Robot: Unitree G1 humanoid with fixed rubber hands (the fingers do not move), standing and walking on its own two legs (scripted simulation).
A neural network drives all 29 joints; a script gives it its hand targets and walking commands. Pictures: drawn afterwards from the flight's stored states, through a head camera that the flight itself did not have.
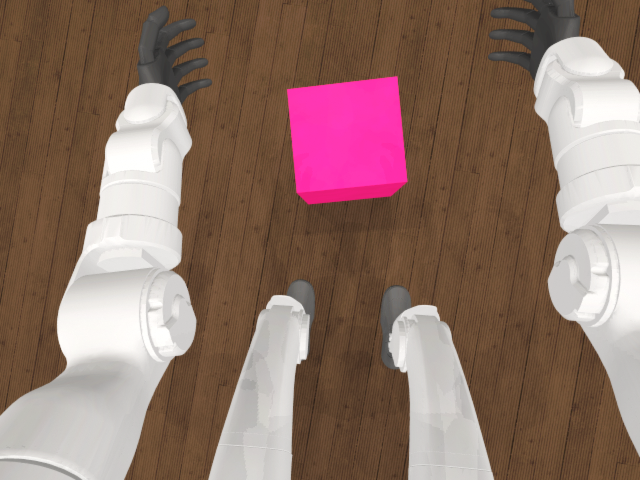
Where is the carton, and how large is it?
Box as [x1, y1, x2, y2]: [287, 76, 406, 203]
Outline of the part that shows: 396,76 287,89 297,193 308,203 388,196 391,195 406,182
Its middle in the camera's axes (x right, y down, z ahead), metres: +0.06 -0.19 +0.85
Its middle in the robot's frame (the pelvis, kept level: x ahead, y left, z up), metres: +0.54 +0.03 -0.53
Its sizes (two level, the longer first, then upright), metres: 0.210 0.200 0.250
